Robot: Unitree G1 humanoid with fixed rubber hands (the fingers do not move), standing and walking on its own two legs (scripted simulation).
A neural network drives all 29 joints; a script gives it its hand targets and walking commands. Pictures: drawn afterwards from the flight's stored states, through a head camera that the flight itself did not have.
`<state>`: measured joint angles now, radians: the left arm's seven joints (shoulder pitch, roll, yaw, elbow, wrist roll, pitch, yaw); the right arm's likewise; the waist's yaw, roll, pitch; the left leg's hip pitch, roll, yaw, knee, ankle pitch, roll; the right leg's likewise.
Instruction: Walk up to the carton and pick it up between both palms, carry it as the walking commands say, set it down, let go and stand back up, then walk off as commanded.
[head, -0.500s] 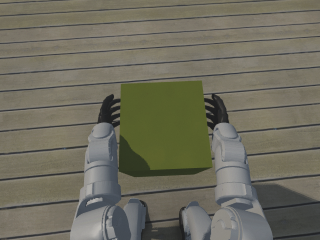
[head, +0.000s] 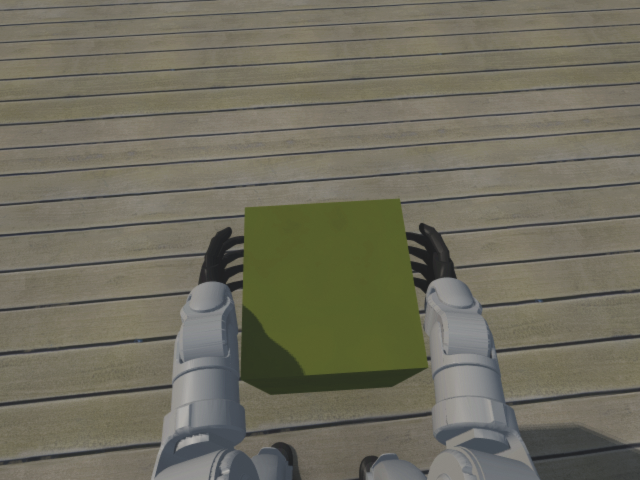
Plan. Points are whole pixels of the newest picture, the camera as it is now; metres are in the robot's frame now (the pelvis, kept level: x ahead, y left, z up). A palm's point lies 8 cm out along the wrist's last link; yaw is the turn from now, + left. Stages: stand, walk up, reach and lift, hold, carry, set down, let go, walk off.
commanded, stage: reach and lift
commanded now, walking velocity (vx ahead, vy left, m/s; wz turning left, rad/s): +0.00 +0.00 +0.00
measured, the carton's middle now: (327, 308) +0.35 +0.01 -0.09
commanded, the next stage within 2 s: hold in 1.62 s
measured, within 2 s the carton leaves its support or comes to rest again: neither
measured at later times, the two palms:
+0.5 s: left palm (205, 276) +0.33 +0.15 +0.06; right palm (462, 271) +0.34 -0.14 +0.06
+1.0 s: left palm (202, 281) +0.32 +0.15 +0.08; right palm (477, 276) +0.32 -0.14 +0.08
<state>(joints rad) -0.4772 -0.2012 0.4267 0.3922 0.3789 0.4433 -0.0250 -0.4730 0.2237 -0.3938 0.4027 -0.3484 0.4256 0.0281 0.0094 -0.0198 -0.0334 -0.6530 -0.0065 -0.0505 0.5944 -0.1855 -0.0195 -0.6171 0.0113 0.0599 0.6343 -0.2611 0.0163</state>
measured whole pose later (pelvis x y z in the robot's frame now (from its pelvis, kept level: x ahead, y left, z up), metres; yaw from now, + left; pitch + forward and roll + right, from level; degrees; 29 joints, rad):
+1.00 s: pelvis +0.01 +0.00 +0.02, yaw +0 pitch -8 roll +0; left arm -0.37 -0.18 0.31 0.31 0.34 0.74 0.00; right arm -0.39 0.19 -0.28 0.33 -0.33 0.73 0.02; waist 0.00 -0.01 0.05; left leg -0.06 0.00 -0.05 0.35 -0.15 -0.02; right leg -0.02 0.01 0.06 0.38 -0.21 0.01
